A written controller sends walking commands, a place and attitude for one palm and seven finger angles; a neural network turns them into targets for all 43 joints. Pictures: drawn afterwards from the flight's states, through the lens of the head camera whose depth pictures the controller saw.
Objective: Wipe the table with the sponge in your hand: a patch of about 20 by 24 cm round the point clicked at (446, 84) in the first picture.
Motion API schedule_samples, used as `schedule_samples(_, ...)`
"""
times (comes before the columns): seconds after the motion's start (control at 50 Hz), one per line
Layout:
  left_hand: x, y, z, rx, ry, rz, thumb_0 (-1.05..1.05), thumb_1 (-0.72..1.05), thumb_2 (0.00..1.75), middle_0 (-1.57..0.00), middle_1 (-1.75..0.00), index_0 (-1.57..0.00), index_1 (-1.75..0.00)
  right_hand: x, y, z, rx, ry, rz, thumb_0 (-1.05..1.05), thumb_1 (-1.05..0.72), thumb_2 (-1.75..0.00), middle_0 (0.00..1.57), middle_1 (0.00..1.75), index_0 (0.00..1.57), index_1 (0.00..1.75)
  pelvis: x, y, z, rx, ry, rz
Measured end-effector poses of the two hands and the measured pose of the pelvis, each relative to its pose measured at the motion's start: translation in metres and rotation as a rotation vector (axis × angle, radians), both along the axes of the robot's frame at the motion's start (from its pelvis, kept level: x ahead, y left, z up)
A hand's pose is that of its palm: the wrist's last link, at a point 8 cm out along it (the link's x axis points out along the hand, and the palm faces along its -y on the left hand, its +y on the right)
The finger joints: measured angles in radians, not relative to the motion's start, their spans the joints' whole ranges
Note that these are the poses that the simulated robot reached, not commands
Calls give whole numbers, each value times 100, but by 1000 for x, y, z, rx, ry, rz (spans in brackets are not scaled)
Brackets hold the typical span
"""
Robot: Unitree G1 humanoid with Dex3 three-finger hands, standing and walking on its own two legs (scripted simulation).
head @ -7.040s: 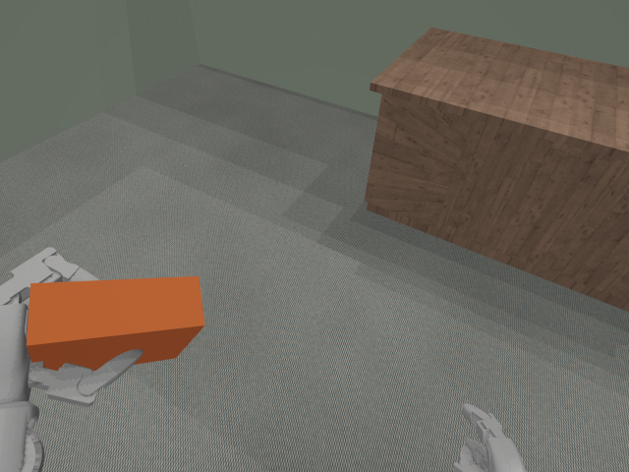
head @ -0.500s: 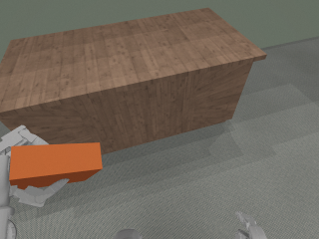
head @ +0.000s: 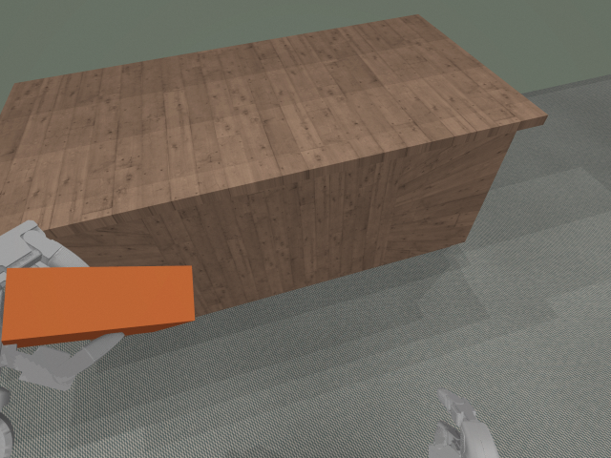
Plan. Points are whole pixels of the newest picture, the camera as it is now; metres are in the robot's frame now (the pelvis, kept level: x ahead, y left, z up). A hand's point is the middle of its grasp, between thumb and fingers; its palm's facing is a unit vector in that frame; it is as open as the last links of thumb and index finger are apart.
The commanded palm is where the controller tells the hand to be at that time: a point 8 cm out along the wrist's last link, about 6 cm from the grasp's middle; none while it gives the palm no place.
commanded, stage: take the last steps up to it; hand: left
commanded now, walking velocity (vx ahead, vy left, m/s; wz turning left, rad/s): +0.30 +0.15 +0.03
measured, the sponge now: (124, 305) +0.23 +0.18 +0.17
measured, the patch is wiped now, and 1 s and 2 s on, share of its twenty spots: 0.00 0.00 0.00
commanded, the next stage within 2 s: come to a stop and stand still in 0.98 s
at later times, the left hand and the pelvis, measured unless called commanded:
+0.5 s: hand (57, 196) +0.34 +0.29 +0.20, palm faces +0.37 -0.81 -0.46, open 9.2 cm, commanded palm +0.28 +0.34 +0.19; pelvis +0.11 +0.06 +0.01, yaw -2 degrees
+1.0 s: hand (44, 161) +0.40 +0.34 +0.20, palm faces +0.39 -0.80 -0.45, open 9.2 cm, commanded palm +0.35 +0.39 +0.19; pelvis +0.18 +0.11 +0.00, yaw +0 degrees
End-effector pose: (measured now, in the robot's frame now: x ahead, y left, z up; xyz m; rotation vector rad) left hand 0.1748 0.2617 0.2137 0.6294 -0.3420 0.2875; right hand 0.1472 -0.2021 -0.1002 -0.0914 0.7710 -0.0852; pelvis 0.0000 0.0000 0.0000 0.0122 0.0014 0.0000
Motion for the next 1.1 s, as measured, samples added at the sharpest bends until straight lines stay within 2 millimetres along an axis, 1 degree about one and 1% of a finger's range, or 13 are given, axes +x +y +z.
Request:
schedule_samples(0.08, 15, 13, -8, -59, 31, 62, -2, -43, 102, -83, -136, -85, -136, 12, -9, -7, -26, 92, 24, 1, -90, -90, 20, 30, 20, 30, 16, 4, 6, 10, -3, 6)
schedule_samples(0.2, 42, 28, -14, -95, 85, 83, -2, -43, 102, -83, -136, -85, -136, 35, -22, 14, -110, 122, 11, 1, -90, -90, 20, 30, 20, 30, 42, 17, 20, 34, 16, 13)
schedule_samples(0.28, 64, 38, -9, -87, 48, 32, -2, -43, 102, -83, -136, -85, -136, 59, -21, 28, -177, 81, -10, 1, -90, -90, 20, 30, 20, 30, 63, 35, 17, 36, 11, 4)
schedule_samples(0.36, 92, 59, -5, -44, -57, -22, -2, -43, 102, -83, -136, -85, -136, 88, -7, 28, -199, 0, -70, 1, -91, -90, 20, 30, 20, 30, 83, 56, 1, 25, -4, -16)
schedule_samples(0.44, 119, 73, -4, -45, -60, -10, -2, -43, 102, -83, -136, -85, -136, 108, 22, 28, -118, -36, -87, 1, -91, -90, 20, 30, 19, 30, 98, 61, 4, 15, 4, -22)
schedule_samples(0.56, 133, 58, 3, -37, -8, -24, -2, -43, 102, -83, -136, -85, -136, 126, 55, 16, -5, -34, -41, 1, -90, -90, 20, 30, 20, 30, 124, 60, 7, 13, 11, -26)
schedule_samples(0.62, 138, 53, 1, 2, 7, -8, -2, -43, 102, -83, -136, -85, -136, 135, 58, -2, 15, 0, -10, 1, -90, -90, 20, 30, 20, 30, 136, 57, -1, 9, -1, -9)
schedule_samples(0.68, 144, 60, -2, -34, 26, 33, -2, -43, 102, -83, -136, -85, -136, 140, 53, -9, 4, 70, 16, 1, -90, -90, 20, 30, 20, 30, 145, 59, 4, 20, -11, 2)
schedule_samples(0.82, 161, 81, -6, -74, 67, 80, -2, -43, 102, -83, -136, -85, -136, 158, 37, 15, -89, 96, 8, 1, -90, -90, 20, 30, 20, 30, 162, 71, 20, 46, -2, 12)
schedule_samples(0.92, 175, 96, -4, -84, 17, 22, -2, -43, 102, -83, -136, -85, -136, 179, 37, 32, -178, 40, -19, 1, -90, -90, 20, 30, 20, 30, 176, 93, 16, 37, -8, 7)
schedule_samples(0.98, 185, 111, -2, -58, -64, -18, -2, -43, 102, -83, -136, -85, -136, 193, 46, 33, -203, -20, -59, 1, -91, -90, 20, 30, 20, 30, 184, 109, 2, 22, -18, -1)
schedule_samples(1.06, 199, 132, -6, -60, -60, 11, -2, -43, 102, -83, -136, -85, -136, 202, 73, 34, -142, -50, -67, 1, -91, -90, 19, 30, 19, 30, 189, 114, 4, 15, -14, -4)
schedule_samples(1.1, 201, 133, -6, -74, -42, 26, -2, -43, 102, -83, -136, -85, -136, 204, 86, 32, -101, -57, -52, 1, -91, -90, 20, 30, 19, 30, 191, 115, 6, 9, -11, -5)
